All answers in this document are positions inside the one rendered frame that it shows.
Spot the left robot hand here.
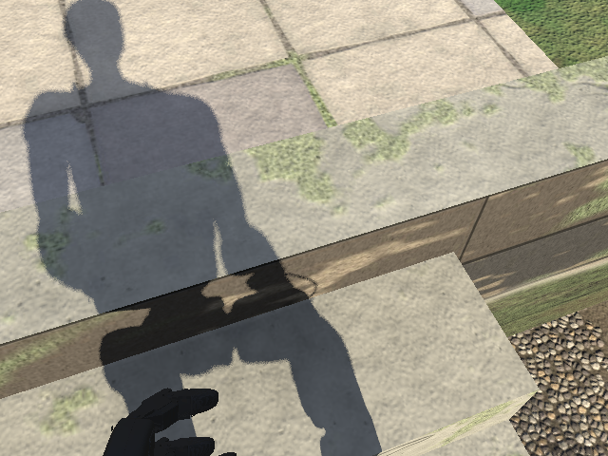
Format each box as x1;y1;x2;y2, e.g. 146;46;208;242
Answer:
103;388;237;456

